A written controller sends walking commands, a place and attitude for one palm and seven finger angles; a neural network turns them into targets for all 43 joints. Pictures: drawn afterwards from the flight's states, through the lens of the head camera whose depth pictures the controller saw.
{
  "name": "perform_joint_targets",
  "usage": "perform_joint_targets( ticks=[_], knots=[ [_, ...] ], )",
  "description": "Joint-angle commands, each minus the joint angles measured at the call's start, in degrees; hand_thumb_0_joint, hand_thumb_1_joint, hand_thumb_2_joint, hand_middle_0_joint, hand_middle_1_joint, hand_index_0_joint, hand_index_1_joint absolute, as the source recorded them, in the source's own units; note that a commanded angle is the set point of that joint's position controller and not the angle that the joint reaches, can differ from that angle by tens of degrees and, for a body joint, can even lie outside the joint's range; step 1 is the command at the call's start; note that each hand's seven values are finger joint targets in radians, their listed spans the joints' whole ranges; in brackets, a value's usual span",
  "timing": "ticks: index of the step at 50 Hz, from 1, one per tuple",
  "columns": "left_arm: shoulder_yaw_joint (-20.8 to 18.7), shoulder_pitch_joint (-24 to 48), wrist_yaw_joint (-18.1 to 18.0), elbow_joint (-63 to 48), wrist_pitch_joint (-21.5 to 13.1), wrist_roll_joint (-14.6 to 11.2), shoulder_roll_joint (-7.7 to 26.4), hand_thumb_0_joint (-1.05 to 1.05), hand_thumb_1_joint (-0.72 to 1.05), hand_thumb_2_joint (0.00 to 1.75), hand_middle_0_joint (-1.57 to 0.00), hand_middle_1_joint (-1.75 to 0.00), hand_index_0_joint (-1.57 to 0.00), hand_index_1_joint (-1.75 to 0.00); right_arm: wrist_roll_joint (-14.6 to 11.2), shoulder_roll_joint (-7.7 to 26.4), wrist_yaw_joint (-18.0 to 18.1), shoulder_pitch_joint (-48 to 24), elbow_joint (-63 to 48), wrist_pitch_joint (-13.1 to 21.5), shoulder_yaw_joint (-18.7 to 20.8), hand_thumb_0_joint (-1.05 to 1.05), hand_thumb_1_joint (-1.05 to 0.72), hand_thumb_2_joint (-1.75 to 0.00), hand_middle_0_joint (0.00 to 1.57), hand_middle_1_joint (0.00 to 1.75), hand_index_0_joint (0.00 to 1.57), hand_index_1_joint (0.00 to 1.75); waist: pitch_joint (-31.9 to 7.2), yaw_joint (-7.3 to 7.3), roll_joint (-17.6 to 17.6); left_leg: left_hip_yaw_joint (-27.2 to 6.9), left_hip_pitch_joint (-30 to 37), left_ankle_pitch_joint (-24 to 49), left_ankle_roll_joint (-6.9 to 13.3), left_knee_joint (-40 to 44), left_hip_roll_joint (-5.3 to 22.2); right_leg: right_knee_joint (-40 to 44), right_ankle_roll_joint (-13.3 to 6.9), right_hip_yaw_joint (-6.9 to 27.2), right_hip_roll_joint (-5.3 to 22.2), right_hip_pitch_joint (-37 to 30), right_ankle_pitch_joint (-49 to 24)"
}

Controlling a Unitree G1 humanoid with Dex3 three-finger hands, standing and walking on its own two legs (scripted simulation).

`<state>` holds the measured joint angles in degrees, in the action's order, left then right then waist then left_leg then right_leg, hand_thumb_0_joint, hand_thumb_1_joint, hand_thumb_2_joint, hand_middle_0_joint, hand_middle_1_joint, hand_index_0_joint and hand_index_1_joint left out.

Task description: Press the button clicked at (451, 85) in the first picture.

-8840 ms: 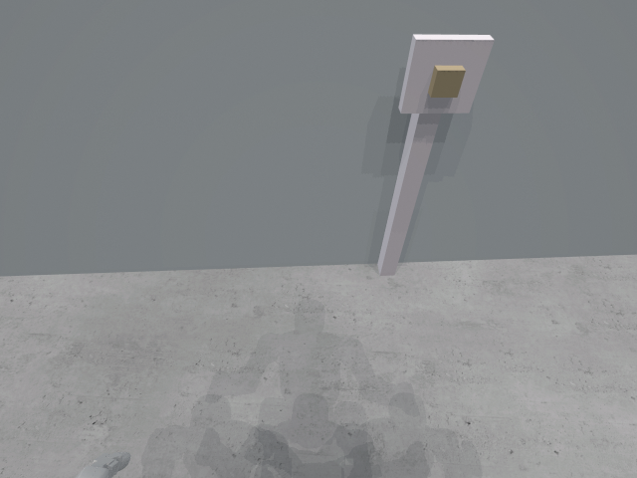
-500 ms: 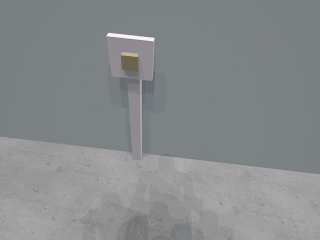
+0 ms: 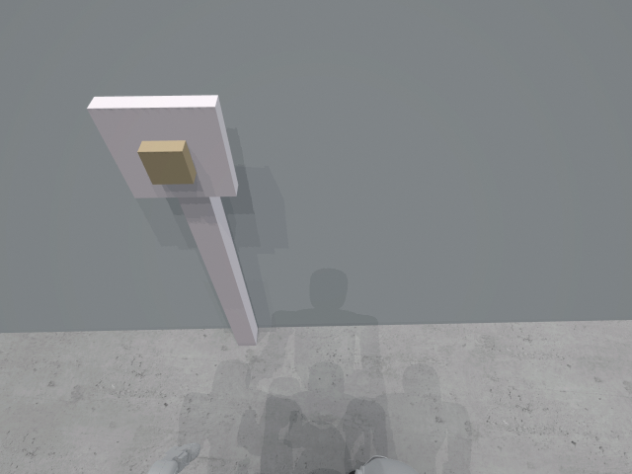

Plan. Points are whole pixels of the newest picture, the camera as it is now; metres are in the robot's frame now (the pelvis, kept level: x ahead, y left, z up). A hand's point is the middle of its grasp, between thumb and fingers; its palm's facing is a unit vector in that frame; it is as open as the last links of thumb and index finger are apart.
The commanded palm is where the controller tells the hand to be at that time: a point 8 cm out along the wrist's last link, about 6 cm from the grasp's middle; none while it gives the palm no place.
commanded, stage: come to a stop and stand still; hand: left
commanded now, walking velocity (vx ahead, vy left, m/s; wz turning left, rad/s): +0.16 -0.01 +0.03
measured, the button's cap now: (169, 161) +0.55 +0.23 +0.08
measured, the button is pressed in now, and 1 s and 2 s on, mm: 0 0 0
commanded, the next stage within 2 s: look again from close up in 1.90 s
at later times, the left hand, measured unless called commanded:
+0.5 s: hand out of the picture +0.07 +0.22 -0.17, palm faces +0.08 -0.98 -0.19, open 7.3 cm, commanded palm none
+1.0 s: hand out of the picture +0.00 +0.14 -0.14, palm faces +0.02 -0.98 -0.20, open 7.4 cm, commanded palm none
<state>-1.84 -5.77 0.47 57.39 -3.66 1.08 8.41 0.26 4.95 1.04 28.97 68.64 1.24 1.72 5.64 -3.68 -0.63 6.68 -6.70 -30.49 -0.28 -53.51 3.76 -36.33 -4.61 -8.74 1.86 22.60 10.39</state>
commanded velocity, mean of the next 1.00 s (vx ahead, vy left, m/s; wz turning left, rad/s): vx -0.05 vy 0.02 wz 0.00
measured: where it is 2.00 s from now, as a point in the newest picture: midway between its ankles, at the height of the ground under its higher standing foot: outside the picture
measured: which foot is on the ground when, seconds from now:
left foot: up 0.00-0.36, down 0.38-0.82, up 0.84-1.00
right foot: down 0.00-0.38, up 0.40-0.78, down 0.80-1.00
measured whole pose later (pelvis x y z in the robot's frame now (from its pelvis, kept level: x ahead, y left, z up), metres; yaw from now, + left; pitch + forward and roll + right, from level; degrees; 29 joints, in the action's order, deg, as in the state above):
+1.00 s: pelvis +0.01 -0.02 +0.03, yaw -2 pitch -1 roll +2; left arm -0.4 -19.3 -1.2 63.7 -0.7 1.1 5.3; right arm 1.1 10.9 0.5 19.1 64.6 -2.1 2.9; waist -0.2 0.0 -2.4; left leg 2.5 -17.4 -17.1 -2.0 -35.2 2.9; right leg -22.9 -1.5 -3.1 1.4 5.0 17.1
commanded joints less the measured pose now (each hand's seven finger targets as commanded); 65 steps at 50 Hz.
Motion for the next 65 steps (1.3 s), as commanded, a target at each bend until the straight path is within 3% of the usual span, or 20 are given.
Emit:
perform_joint_targets(
  ticks=[1, 4, 6, 12, 16, 18, 19, 20, 22, 27, 33, 37, 38, 40, 41, 46, 54, 56, 59, 65],
  knots=[
    [-2.52, -11.99, -1.75, 1.89, 0.37, -0.85, 10.1, 0.0, 0.9, 0.9, -0.2, -0.3, -0.2, -0.3, 0.16, 4.99, 0.19, -4.23, -6.31, 0.81, 1.38, 0.0, -0.9, -0.9, 0.2, 0.3, 0.2, 0.3, -4.35, 5.84, 1.43, -6.64, -22.44, 5.28, 0.55, -22.45, 3.39, 21.57, -8.61, 23.42, 20.31, -13.16, -8.88],
    [-0.69, -6.15, -2.36, 1.09, 0.0, -0.28, 4.59, 0.0, 0.9, 0.9, -0.2, -0.3, -0.2, -0.3, 0.73, 2.35, 0.28, -0.12, -4.72, -1.0, 0.61, 0.0, -0.9, -0.9, 0.2, 0.3, 0.2, 0.3, -2.46, 0.68, 2.34, -6.33, -14.98, 9.97, -1.21, -10.47, 4.04, 23.07, -4.28, 11.21, 15.35, -1.62, -19.11],
    [-0.79, -5.77, -2.6, 0.29, 0.29, 0.23, 4.13, 0.0, 0.9, 0.9, -0.2, -0.3, -0.2, -0.3, 0.5, 1.18, 0.46, 0.73, -4.65, -2.06, 0.16, 0.0, -0.9, -0.9, 0.2, 0.3, 0.2, 0.3, -5.22, 0.59, 4.24, -4.97, -11.32, 10.25, -2.07, -1.42, 2.45, 20.28, -3.65, 7.47, 13.05, -1.7, -27.95],
    [-2.54, -8.39, -3.0, 0.08, 2.74, 0.39, 9.15, 0.0, 0.9, 0.9, -0.2, -0.3, -0.2, -0.3, 0.23, 6.01, 0.29, -9.83, -9.67, -3.04, 1.54, 0.0, -0.9, -0.9, 0.2, 0.3, 0.2, 0.3, -6.5, 4.29, 9.04, -4.67, -14.5, 8.7, -2.97, 7.79, -0.51, 14.58, -6.59, 11.46, 15.45, -10.26, -32.42],
    [-3.02, -7.39, -2.98, -0.53, 3.85, 0.34, 9.98, 0.0, 0.9, 0.9, -0.2, -0.3, -0.2, -0.3, 0.2, 7.06, 0.36, -11.51, -10.85, -2.81, 2.13, 0.0, -0.9, -0.9, 0.2, 0.3, 0.2, 0.3, -5.77, 3.15, 10.47, -4.11, -7.78, 16.52, -2.59, 19.31, -1.38, 10.14, -3.99, 11.1, 13.32, -7.92, -26.86],
    [-2.52, -8.51, -2.89, -1.35, 4.56, -0.12, 7.41, 0.0, 0.9, 0.9, -0.2, -0.3, -0.2, -0.3, 0.42, 10.14, 0.33, -9.73, -10.8, -1.8, 2.51, 0.0, -0.9, -0.9, 0.2, 0.3, 0.2, 0.3, -7.91, 2.62, -0.1, -11.11, 0.99, 36.05, 0.3, 28.65, 6.03, 2.38, 1.69, 7.41, 6.95, -1.62, -8.31],
    [-1.94, -10.87, -2.9, -1.8, 4.93, -0.66, 4.49, 0.0, 0.9, 0.9, -0.2, -0.3, -0.2, -0.3, 0.86, 14.13, 0.54, -10.84, -12.34, -1.36, 2.88, 0.0, -0.9, -0.9, 0.2, 0.3, 0.2, 0.3, -7.93, 3.32, -12.74, -21.21, -1.56, 50.66, 5.71, 33.48, 16.84, -5.03, 5.38, 3.51, 1.18, -0.07, 11.37],
    [-2.0, -10.58, -3.12, -1.81, 5.15, -0.57, 5.38, 0.0, 0.9, 0.9, -0.2, -0.3, -0.2, -0.3, 1.15, 14.88, 0.84, -12.86, -12.98, -1.6, 2.88, 0.0, -0.9, -0.9, 0.2, 0.3, 0.2, 0.3, -6.66, 3.09, -12.13, -22.46, -6.53, 50.68, 10.48, 36.22, 19.76, -14.93, 5.64, 6.41, -0.58, -1.85, 23.52],
    [-2.59, -10.77, -2.93, -0.74, 6.1, -0.03, 6.31, 0.0, 0.9, 0.9, -0.2, -0.3, -0.2, -0.3, 1.11, 13.29, 1.79, -17.35, -14.12, -1.31, 2.31, 0.0, -0.9, -0.9, 0.2, 0.3, 0.2, 0.3, -5.12, 4.29, -11.34, -19.92, -10.55, 38.63, 9.92, 38.07, 16.24, -23.47, 5.5, 11.51, -0.23, -0.56, 20.02],
    [-2.66, -13.51, -1.76, 0.83, 5.94, 0.3, 6.25, 0.0, 0.9, 0.9, -0.2, -0.3, -0.2, -0.3, 0.98, 12.88, 1.74, -17.98, -14.23, -1.26, 2.32, 0.0, -0.9, -0.9, 0.2, 0.3, 0.2, 0.3, -8.27, 3.78, -7.06, -15.35, -3.02, 26.6, 8.42, 38.14, 12.81, -24.72, 6.84, 10.43, -0.34, 3.4, 13.93],
    [-1.49, -9.94, -1.17, 0.16, 5.73, 0.2, 4.14, 0.0, 0.9, 0.9, -0.2, -0.3, -0.2, -0.3, 1.36, 13.98, 1.17, -13.9, -11.88, -1.65, 3.28, 0.0, -0.9, -0.9, 0.2, 0.3, 0.2, 0.3, -6.84, 0.67, -9.61, -18.18, -1.66, 16.43, 8.55, 40.43, 13.48, -7.29, 6.61, 7.4, 0.62, -1.38, 18.95],
    [-0.86, -18.51, -1.31, 4.2, 4.88, -0.17, 2.82, 0.0, 0.9, 0.9, -0.2, -0.3, -0.2, -0.3, 1.24, 13.68, 0.5, -15.18, -10.91, -2.07, 3.4, 0.0, -0.9, -0.9, 0.2, 0.3, 0.2, 0.3, -6.75, 4.21, -9.46, -13.32, -8.84, 5.87, 3.79, 40.93, 8.23, 12.18, 5.24, 2.54, -1.69, -15.16, 8.58],
    [-0.84, -20.02, -1.56, 5.07, 4.35, -0.01, 4.17, 0.0, 0.9, 0.9, -0.2, -0.3, -0.2, -0.3, 0.85, 12.0, 0.29, -14.92, -10.52, -2.1, 3.08, 0.0, -0.9, -0.9, 0.2, 0.3, 0.2, 0.3, -6.45, 4.6, -6.0, -11.07, -11.24, 6.02, 1.57, 38.01, 5.01, 18.34, 4.63, 4.64, -0.49, -19.24, 6.02],
    [-1.27, -18.46, -2.11, 4.82, 3.42, 0.3, 9.57, 0.0, 0.9, 0.9, -0.2, -0.3, -0.2, -0.3, 0.25, 6.18, -0.14, -16.29, -11.76, -2.21, 1.33, 0.0, -0.9, -0.9, 0.2, 0.3, 0.2, 0.3, -1.68, 4.51, 10.59, -3.97, -16.76, 8.25, -2.17, 25.69, -1.47, 29.42, -0.7, 21.43, 13.52, -12.72, 20.86],
    [-1.27, -14.8, -2.21, 3.13, 3.44, 0.16, 10.98, 0.0, 0.9, 0.9, -0.2, -0.3, -0.2, -0.3, 0.72, 7.31, -0.58, -17.26, -12.16, -2.25, 1.37, 0.0, -0.9, -0.9, 0.2, 0.3, 0.2, 0.3, 1.03, 4.61, 9.64, -4.38, -15.11, 8.32, -1.85, 22.08, -0.73, 32.14, -2.61, 23.64, 16.91, -5.86, 26.17],
    [-0.7, -13.27, -2.52, 3.69, 1.84, -0.13, 7.23, 0.0, 0.9, 0.9, -0.2, -0.3, -0.2, -0.3, 0.82, 7.29, -0.6, -11.72, -7.87, -1.52, 0.85, 0.0, -0.9, -0.9, 0.2, 0.3, 0.2, 0.3, 3.96, 3.84, 8.52, -4.85, -15.22, 14.52, -1.34, 18.34, -0.31, 24.44, -2.21, 16.19, 13.03, -10.46, -1.72],
    [-1.76, -16.85, -3.48, 5.61, 2.16, 0.11, 7.23, 0.0, 0.9, 0.9, -0.2, -0.3, -0.2, -0.3, 0.16, 7.26, 0.29, -12.49, -8.14, -1.54, 0.77, 0.0, -0.9, -0.9, 0.2, 0.3, 0.2, 0.3, -1.83, 5.66, 9.4, -3.65, -13.14, 11.32, -2.08, 22.15, -0.57, 14.91, -3.32, 15.22, 14.93, -19.97, -29.07],
    [-1.57, -15.66, -3.47, 5.71, 2.42, -0.31, 6.64, 0.0, 0.9, 0.9, -0.2, -0.3, -0.2, -0.3, 0.09, 6.93, 0.56, -9.99, -6.78, -1.0, 0.6, 0.0, -0.9, -0.9, 0.2, 0.3, 0.2, 0.3, -4.41, 4.45, 8.11, -2.98, -4.6, 22.11, -1.61, 30.21, -1.15, 10.81, -0.56, 12.54, 11.75, -17.35, -27.96],
    [-0.81, -16.15, -3.61, 5.6, 2.89, -0.36, 3.13, 0.0, 0.9, 0.9, -0.2, -0.3, -0.2, -0.3, 0.23, 9.99, 1.23, -7.7, -5.35, -0.31, 1.28, 0.0, -0.9, -0.9, 0.2, 0.3, 0.2, 0.3, -8.25, 4.19, 0.61, -6.78, 6.26, 45.31, 2.02, 25.51, 5.45, 9.5, 3.52, 8.41, 5.36, -10.04, -10.11],
    [0.08, -14.66, -3.35, 6.82, 3.52, -0.33, 3.4, 0.0, 0.9, 0.9, -0.2, -0.3, -0.2, -0.3, 0.02, 8.47, 1.64, -10.94, -4.89, -0.6, 0.56, 0.0, -0.9, -0.9, 0.2, 0.3, 0.2, 0.3, -2.35, 3.87, -1.33, -6.66, 1.28, 39.74, 1.64, 28.45, 4.06, 13.54, 4.18, 8.59, 4.96, -11.38, -7.77]
  ],
)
